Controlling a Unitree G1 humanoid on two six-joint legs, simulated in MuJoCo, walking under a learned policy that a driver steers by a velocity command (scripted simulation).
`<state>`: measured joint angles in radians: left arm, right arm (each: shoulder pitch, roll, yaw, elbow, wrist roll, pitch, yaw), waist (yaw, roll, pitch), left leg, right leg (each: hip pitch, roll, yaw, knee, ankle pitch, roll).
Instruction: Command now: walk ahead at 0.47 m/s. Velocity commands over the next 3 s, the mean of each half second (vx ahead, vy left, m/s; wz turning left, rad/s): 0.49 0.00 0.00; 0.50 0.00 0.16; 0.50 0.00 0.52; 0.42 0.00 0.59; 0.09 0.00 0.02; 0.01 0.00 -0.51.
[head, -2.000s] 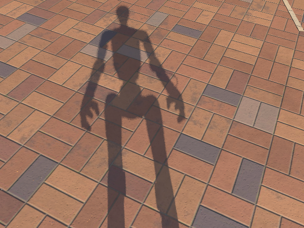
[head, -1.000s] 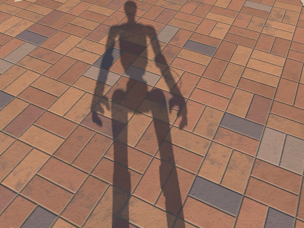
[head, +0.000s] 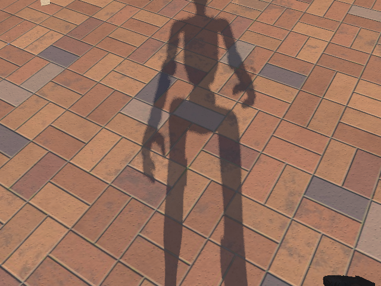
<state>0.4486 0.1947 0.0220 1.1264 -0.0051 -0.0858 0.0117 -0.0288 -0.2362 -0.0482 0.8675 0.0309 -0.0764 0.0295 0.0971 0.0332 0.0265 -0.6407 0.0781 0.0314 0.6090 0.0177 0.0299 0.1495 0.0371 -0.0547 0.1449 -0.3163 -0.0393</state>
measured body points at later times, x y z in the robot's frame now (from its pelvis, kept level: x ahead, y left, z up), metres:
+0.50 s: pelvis +0.29 +0.04 +0.01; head +0.30 +0.04 +0.46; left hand +0.47 +0.29 -0.10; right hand +0.27 -0.22 -0.13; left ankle +0.23 +0.12 -0.74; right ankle +0.48 -0.14 -0.68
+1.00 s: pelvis +0.58 -0.03 +0.01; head +0.59 -0.03 +0.46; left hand +0.56 +0.23 -0.13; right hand +0.73 -0.28 -0.12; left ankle +0.72 +0.17 -0.66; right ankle +0.53 -0.11 -0.74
